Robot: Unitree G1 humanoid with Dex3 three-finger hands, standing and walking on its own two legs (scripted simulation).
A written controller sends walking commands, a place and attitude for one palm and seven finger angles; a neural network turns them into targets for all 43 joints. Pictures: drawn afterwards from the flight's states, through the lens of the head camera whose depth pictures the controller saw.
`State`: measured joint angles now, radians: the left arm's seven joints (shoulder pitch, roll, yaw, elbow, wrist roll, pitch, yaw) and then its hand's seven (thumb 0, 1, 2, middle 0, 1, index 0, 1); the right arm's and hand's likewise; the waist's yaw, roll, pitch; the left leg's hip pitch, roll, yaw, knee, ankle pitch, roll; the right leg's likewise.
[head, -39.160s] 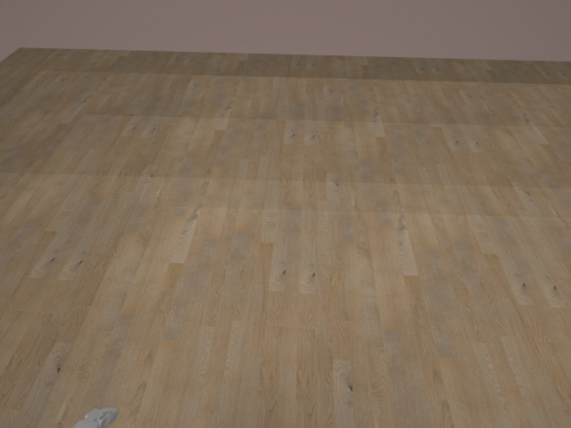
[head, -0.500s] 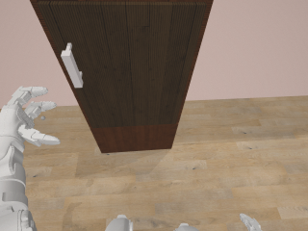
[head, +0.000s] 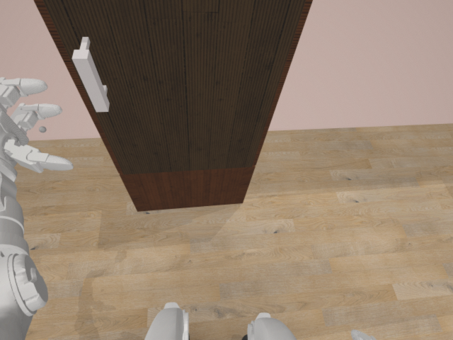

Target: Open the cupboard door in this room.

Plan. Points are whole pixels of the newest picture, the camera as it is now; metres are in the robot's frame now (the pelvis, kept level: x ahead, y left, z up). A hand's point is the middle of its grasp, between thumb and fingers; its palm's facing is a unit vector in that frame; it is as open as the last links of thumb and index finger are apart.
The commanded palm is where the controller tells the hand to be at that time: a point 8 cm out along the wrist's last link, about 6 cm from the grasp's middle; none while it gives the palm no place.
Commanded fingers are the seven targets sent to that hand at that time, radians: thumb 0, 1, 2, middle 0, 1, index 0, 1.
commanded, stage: move the hooked fingers beside the handle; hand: left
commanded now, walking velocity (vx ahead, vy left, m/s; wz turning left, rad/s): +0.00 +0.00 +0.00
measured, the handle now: (94, 75) +0.57 +0.26 +0.08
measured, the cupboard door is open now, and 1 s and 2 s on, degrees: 0 0 0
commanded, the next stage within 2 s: slide the fingers in behind the handle in 1.38 s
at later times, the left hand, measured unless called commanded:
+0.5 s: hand (52, 99) +0.50 +0.31 +0.09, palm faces +0.12 -0.99 -0.03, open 14.0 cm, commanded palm +0.49 +0.35 +0.08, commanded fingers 0.00 -0.50 0.30 -0.30 -1.20 -0.30 -1.20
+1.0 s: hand (46, 95) +0.51 +0.33 +0.08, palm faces +0.11 -0.99 -0.02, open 14.0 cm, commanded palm +0.50 +0.35 +0.08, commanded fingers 0.00 -0.50 0.30 -0.30 -1.20 -0.30 -1.20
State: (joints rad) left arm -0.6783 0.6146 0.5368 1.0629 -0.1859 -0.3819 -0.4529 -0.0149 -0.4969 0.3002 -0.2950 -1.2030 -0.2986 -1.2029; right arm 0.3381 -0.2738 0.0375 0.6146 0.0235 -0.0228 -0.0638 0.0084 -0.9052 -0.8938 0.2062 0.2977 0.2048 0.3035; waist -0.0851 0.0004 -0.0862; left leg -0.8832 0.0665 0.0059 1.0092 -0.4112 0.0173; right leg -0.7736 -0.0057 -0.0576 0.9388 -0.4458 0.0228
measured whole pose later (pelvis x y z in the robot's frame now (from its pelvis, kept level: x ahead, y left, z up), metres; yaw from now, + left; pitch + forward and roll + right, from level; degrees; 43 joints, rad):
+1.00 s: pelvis +0.01 +0.00 -0.01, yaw -2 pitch +24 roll -6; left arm -0.93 0.86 0.61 1.24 -0.09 -0.31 -0.49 -0.01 -0.50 0.30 -0.29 -1.20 -0.30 -1.20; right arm 0.39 -0.28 0.06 0.60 0.01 0.09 -0.05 0.00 -0.91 -0.89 0.21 0.30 0.21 0.30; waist -0.17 0.02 -0.09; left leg -1.05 0.10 -0.02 1.09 -0.45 0.02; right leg -0.92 0.03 -0.07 0.96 -0.46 0.03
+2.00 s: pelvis +0.01 +0.00 -0.01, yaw -2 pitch +23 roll -5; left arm -0.91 0.76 0.55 1.21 -0.08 -0.32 -0.41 -0.01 -0.50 0.30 -0.30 -1.20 -0.30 -1.20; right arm 0.38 -0.27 0.06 0.60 0.00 0.08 -0.04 0.00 -0.91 -0.89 0.21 0.30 0.20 0.30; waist -0.18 0.02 -0.09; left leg -1.03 0.09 -0.02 1.07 -0.44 0.01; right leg -0.91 0.03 -0.07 0.97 -0.46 0.02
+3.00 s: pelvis +0.02 -0.01 -0.01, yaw -2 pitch +22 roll -4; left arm -0.90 0.64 0.51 1.20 -0.07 -0.37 -0.26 -0.01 -0.50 0.30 -0.30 -1.20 -0.32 -1.22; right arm 0.39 -0.26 0.04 0.61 -0.01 0.08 -0.02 0.00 -0.91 -0.89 0.21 0.30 0.20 0.30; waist -0.18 0.03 -0.10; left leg -0.99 0.09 0.00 1.05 -0.44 0.01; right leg -0.88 0.02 -0.05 0.97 -0.47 0.01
